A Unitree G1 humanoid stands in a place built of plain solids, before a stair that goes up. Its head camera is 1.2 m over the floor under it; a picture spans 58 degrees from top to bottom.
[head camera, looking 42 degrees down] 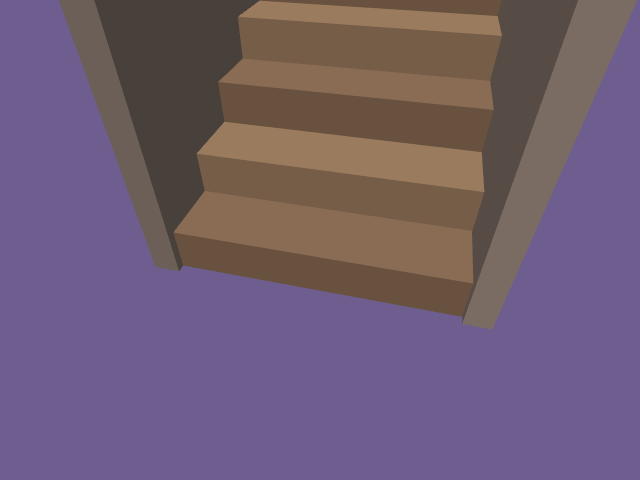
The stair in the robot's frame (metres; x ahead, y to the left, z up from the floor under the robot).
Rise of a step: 0.17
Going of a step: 0.27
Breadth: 1.06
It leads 14 degrees to the right of straight ahead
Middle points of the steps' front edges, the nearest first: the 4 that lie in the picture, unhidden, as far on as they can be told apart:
1.06 0.02 0.17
1.32 -0.04 0.34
1.58 -0.10 0.51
1.84 -0.17 0.69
